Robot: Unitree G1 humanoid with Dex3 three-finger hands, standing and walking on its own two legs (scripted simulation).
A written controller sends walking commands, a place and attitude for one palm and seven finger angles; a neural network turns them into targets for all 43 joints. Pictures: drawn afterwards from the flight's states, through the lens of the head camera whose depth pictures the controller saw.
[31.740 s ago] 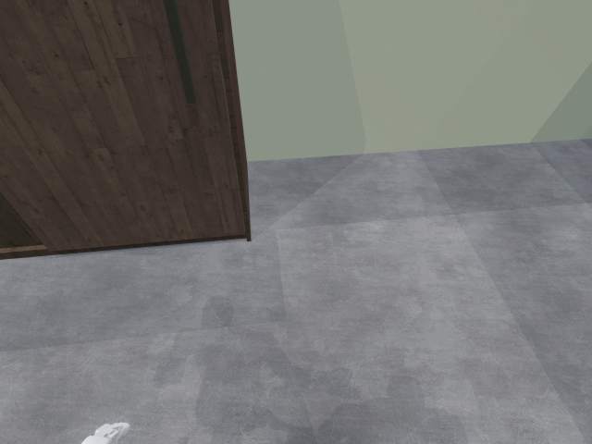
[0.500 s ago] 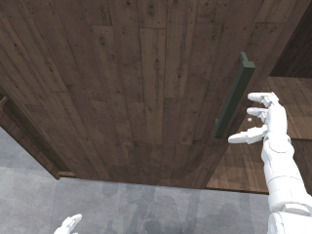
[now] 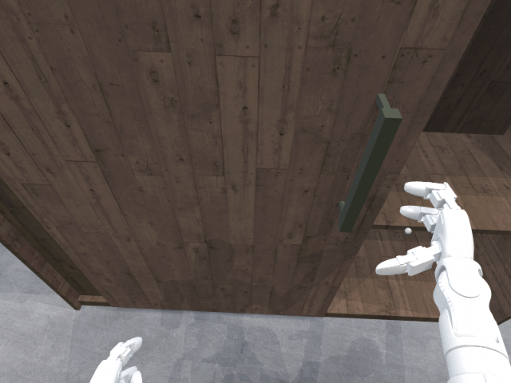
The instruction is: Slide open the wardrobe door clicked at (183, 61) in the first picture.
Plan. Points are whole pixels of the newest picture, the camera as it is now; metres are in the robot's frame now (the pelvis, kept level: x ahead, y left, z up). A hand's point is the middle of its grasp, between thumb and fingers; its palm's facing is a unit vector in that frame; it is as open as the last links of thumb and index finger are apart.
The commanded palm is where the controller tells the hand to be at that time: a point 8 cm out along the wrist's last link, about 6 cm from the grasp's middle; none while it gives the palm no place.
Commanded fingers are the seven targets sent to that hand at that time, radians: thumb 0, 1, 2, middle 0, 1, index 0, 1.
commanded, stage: slip the hand off the handle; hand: right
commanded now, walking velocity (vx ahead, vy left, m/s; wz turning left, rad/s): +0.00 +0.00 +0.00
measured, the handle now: (360, 172) +0.45 -0.16 +0.10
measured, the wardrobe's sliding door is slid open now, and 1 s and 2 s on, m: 0.64 0.64 0.64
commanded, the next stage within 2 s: draw the hand back to the body in 0.34 s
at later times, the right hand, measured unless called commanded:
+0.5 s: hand (422, 270) +0.27 -0.21 +0.09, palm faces +0.19 +0.97 -0.18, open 14.7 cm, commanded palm +0.23 -0.26 +0.10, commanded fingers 0.00 0.55 -0.20 0.25 1.15 0.25 1.15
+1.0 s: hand (464, 297) +0.21 -0.22 +0.13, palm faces +0.09 +0.99 -0.10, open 14.5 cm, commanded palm +0.18 -0.27 +0.14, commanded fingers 0.00 0.26 -0.34 0.24 0.98 0.24 0.98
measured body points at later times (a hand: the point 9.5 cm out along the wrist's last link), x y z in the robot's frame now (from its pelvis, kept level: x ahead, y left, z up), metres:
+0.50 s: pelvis +0.00 +0.01 +0.00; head -0.01 +0.03 +0.45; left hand +0.19 +0.24 -0.08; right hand +0.25 -0.26 +0.10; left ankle +0.02 +0.13 -0.73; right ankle +0.01 -0.12 -0.73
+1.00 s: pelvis -0.01 +0.01 +0.00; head -0.04 +0.02 +0.45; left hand +0.18 +0.23 -0.06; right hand +0.20 -0.28 +0.14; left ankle +0.02 +0.13 -0.73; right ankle +0.01 -0.12 -0.73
